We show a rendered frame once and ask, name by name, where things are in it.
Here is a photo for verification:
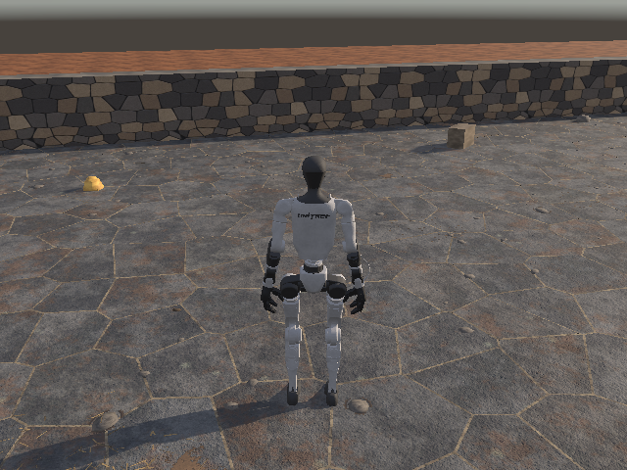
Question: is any right robot forearm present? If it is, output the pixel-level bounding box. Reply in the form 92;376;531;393
347;239;364;289

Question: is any robot thigh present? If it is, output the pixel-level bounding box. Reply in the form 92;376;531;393
280;273;302;345
325;274;347;346

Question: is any right robot thigh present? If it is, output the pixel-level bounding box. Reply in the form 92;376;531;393
325;274;347;346

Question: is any left robot thigh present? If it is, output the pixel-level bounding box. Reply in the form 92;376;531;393
280;273;302;345

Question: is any left robot forearm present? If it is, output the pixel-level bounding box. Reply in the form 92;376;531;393
263;238;281;288

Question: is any right robot upper arm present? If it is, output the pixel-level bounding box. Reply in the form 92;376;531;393
334;198;358;254

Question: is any left robot hand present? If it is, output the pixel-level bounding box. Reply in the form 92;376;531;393
261;286;284;313

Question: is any left robot upper arm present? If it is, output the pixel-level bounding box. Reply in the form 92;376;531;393
270;198;294;253

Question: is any right robot hand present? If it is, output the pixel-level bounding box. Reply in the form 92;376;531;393
343;286;366;314

